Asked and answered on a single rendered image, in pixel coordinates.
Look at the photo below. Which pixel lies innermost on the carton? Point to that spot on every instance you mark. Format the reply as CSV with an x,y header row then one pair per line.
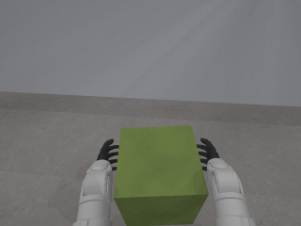
x,y
159,177

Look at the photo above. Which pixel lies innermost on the robot right forearm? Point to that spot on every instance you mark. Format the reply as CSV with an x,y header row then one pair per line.
x,y
229,199

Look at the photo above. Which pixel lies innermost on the robot left forearm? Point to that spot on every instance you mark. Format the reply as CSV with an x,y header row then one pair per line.
x,y
95,200

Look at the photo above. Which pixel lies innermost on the left robot hand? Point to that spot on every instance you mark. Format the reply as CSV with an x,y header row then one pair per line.
x,y
104,152

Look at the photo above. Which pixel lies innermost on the right robot hand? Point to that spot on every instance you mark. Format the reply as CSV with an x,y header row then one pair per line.
x,y
210,149

